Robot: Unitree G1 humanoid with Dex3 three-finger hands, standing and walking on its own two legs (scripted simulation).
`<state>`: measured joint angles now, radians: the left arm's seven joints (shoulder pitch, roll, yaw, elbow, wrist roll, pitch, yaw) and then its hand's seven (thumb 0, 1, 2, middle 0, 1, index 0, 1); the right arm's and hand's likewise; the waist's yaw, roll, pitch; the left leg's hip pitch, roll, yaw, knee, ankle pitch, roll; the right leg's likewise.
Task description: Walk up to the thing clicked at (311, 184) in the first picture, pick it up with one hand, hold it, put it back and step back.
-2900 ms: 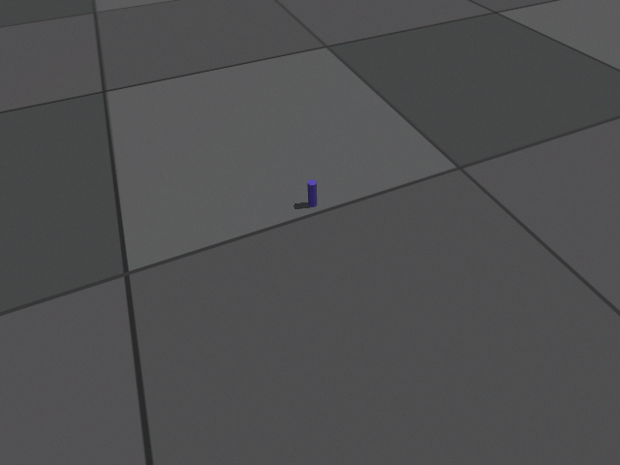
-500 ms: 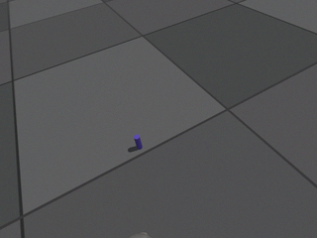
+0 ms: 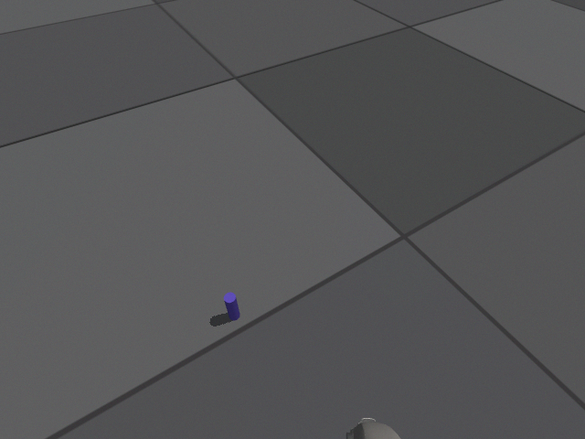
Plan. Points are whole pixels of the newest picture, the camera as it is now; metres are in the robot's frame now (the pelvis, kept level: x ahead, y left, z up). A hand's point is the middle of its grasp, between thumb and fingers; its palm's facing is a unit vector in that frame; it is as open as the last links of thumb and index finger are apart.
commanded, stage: walk up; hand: left
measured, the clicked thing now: (232, 306) +0.68 +0.22 -0.70
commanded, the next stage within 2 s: stand in 2.00 s
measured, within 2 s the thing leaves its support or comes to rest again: neither
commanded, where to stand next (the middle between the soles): +0.34 +0.01 m, yaw +0 degrees
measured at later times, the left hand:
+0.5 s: hand (114, 425) +0.19 +0.29 -0.14, palm faces -0.02 -0.92 -0.38, open 7.4 cm
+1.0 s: hand (141, 354) +0.31 +0.28 -0.16, palm faces -0.07 -0.93 -0.37, open 7.3 cm
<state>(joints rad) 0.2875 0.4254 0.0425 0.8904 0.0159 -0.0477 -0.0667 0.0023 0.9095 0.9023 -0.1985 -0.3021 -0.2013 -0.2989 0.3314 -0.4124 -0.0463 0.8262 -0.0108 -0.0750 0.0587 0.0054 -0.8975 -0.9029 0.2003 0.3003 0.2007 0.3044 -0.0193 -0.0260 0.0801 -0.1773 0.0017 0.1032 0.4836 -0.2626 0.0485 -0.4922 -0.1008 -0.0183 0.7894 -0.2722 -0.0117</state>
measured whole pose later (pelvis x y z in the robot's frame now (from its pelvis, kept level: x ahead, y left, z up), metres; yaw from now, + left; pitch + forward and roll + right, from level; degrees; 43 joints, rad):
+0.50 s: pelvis +0.16 +0.01 -0.01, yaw +1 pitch -2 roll -2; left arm 0.34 0.43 0.04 0.85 0.02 -0.07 -0.05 0.00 0.90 0.90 -0.20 -0.30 -0.21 -0.30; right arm 0.29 -0.43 -0.07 0.88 -0.03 -0.04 0.08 0.01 -0.90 -0.90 0.20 0.30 0.20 0.30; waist 0.03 0.03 0.06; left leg -0.41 0.07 0.03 0.62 -0.24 0.01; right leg -0.19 -0.06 -0.07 0.57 -0.34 0.00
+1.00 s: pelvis +0.23 +0.02 -0.02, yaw -1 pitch -3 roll +0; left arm 0.15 0.37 0.01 0.99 0.01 0.00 -0.02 0.00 0.91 0.90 -0.20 -0.30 -0.20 -0.30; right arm 0.15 -0.37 0.00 0.95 0.01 -0.01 0.00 0.01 -0.90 -0.90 0.20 0.30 0.20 0.30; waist 0.00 0.01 0.12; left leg -0.30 0.03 0.08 0.66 -0.30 0.01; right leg -0.33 -0.04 -0.01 0.67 -0.28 0.01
